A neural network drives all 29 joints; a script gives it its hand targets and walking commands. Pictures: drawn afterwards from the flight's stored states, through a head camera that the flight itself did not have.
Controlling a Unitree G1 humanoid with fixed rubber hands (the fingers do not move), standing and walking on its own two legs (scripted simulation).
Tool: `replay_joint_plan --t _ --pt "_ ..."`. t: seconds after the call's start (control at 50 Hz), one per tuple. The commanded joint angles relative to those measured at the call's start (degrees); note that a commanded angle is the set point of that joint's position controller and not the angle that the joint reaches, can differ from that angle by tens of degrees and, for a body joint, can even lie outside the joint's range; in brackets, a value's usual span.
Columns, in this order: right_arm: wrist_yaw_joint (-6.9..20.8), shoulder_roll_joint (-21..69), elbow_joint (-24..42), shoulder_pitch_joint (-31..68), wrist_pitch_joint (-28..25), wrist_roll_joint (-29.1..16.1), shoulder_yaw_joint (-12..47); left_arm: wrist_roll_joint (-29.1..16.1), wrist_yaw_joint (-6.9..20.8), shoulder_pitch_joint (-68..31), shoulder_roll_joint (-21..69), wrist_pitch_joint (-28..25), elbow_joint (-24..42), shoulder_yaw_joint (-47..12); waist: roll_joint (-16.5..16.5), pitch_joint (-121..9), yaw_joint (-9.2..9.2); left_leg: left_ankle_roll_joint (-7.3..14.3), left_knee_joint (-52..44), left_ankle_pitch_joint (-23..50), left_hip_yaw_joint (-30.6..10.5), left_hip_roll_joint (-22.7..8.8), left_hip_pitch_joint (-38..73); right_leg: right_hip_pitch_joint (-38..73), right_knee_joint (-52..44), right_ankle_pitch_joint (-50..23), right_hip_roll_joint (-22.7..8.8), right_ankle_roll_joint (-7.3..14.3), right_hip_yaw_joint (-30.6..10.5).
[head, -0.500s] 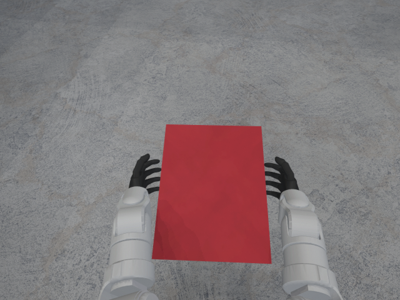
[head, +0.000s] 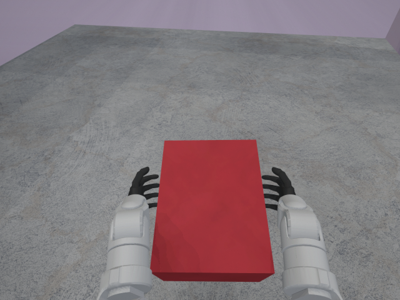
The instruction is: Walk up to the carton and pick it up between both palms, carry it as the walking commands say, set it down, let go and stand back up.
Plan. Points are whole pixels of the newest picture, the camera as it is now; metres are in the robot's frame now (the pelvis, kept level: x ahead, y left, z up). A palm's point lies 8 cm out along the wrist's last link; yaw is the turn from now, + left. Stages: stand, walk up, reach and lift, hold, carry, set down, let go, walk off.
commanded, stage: reach and lift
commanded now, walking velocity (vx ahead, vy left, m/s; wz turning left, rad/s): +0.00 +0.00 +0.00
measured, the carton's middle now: (210, 209) +0.34 +0.02 -0.03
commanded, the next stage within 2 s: hold in 1.26 s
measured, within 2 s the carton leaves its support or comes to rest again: neither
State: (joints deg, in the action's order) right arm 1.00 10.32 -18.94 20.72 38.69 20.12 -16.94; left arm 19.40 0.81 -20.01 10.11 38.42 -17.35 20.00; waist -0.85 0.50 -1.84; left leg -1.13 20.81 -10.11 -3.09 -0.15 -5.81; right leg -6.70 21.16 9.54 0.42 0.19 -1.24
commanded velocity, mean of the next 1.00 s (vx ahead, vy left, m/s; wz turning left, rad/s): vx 0.00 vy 0.00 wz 0.00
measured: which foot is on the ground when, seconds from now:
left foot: down 0.00-1.00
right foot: down 0.00-1.00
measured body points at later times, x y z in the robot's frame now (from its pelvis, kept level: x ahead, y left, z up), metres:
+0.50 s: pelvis +0.01 +0.01 +0.00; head -0.02 +0.01 +0.45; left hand +0.32 +0.16 +0.05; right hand +0.32 -0.15 +0.04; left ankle +0.02 +0.13 -0.75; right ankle +0.03 -0.12 -0.75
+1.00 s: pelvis +0.01 +0.01 +0.00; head -0.03 +0.01 +0.45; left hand +0.32 +0.16 +0.04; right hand +0.31 -0.15 +0.04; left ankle +0.02 +0.13 -0.75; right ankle +0.03 -0.12 -0.75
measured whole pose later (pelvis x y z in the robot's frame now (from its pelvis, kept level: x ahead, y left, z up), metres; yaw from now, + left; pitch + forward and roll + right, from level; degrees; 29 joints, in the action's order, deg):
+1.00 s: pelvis +0.01 +0.01 +0.00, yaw +0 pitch -7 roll +0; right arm 1.5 8.9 -13.4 15.7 42.8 18.7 -13.6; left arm 18.3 0.7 -16.2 9.0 42.0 -14.4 14.2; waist -0.2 1.0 0.9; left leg -0.2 18.3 -9.9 -2.7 0.4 -1.6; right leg -2.0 17.4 8.7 -0.2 -0.8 -1.8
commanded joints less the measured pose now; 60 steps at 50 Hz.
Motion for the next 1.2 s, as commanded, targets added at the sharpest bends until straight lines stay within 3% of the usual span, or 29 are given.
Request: replay_joint_plan --t 0.0,0.16,0.36,0.7,1.18 --pt "15.3 50.4 -1.1 30.6 -0.8 -14.6 29.8 -14.0 15.5 -29.9 51.8 0.6 -2.7 -30.7 1.2 -11.2 0.33 0.9 -4.6 1.3 0.3 5.4 1.5 5.5 -4.7 -0.7 3.9 0.7 -1.7" --pt "15.2 49.9 -1.6 31.5 0.4 -13.8 27.4 -12.9 15.6 -30.9 50.9 1.8 -4.0 -28.7 0.8 -10.2 0.79 1.0 -5.5 1.0 0.3 5.5 1.9 6.3 -5.5 -1.3 3.9 0.4 -1.9" --pt "15.1 49.2 1.8 30.0 0.3 -14.8 29.5 -13.4 15.0 -28.2 51.5 1.3 -1.8 -30.8 0.7 -14.1 1.31 0.8 -4.7 7.5 -0.2 5.4 3.8 8.1 -4.9 -7.9 4.4 0.0 -1.9" --pt "15.0 47.6 5.6 24.3 1.1 -15.7 31.1 -14.6 14.1 -22.9 51.7 1.6 1.4 -33.2 0.3 -13.8 2.55 0.7 -4.9 11.8 -1.0 5.1 5.2 8.9 -4.9 -11.2 4.7 -0.1 -1.8" --pt "14.7 48.7 7.8 20.8 2.2 -17.5 33.8 -16.5 14.5 -21.1 50.1 2.1 4.6 -35.9 0.7 -10.7 2.82 1.4 -5.0 5.6 -1.1 4.9 2.9 8.8 -5.0 -7.0 4.3 -0.3 -1.9"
